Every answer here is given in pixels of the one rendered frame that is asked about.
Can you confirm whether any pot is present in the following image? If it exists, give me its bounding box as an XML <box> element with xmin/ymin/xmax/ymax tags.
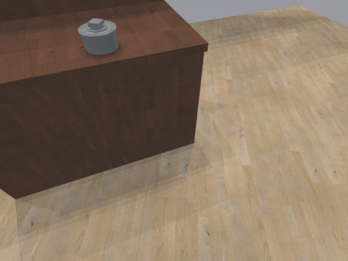
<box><xmin>82</xmin><ymin>31</ymin><xmax>119</xmax><ymax>55</ymax></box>

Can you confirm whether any knob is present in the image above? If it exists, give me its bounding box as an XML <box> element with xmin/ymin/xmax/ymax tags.
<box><xmin>88</xmin><ymin>18</ymin><xmax>104</xmax><ymax>28</ymax></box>

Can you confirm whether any lid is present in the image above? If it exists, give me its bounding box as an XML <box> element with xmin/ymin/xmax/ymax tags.
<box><xmin>78</xmin><ymin>20</ymin><xmax>117</xmax><ymax>39</ymax></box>

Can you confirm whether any table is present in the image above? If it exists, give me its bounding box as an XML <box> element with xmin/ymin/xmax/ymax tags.
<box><xmin>0</xmin><ymin>0</ymin><xmax>208</xmax><ymax>199</ymax></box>

